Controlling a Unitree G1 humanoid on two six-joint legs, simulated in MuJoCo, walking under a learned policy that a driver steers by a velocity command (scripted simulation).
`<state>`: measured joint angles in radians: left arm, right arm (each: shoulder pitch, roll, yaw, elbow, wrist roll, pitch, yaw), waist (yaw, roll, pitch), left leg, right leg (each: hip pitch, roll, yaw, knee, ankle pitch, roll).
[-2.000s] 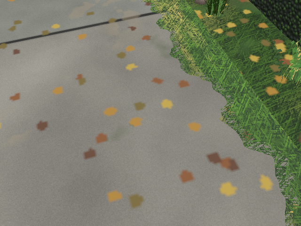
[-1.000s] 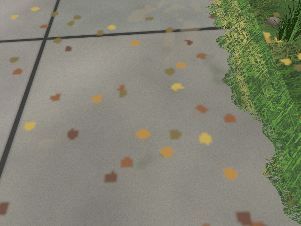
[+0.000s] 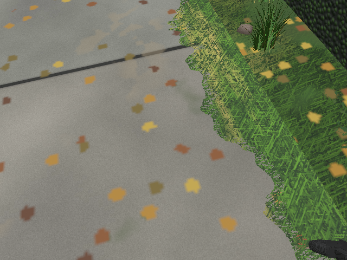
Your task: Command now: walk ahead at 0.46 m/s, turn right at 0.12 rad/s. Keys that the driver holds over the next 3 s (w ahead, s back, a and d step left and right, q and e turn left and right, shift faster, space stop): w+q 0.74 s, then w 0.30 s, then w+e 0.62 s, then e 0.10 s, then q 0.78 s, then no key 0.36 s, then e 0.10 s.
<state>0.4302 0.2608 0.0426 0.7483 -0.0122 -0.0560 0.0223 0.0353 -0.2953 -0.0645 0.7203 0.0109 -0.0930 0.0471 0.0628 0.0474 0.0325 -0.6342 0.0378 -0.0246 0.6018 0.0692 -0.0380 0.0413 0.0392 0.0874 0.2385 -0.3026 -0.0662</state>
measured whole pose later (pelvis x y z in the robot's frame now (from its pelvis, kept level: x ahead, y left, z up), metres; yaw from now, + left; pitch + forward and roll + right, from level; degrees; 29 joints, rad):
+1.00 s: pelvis +0.58 +0.06 +0.00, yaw +26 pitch +1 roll -2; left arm 0.39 0.29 0.06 0.82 -0.02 -0.09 -0.01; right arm 0.08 -0.28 -0.04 0.66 0.01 -0.04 0.03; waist 0.10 0.05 0.03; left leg -0.63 0.08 -0.05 0.69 -0.06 0.00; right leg -0.01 0.02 -0.11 0.24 -0.26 -0.01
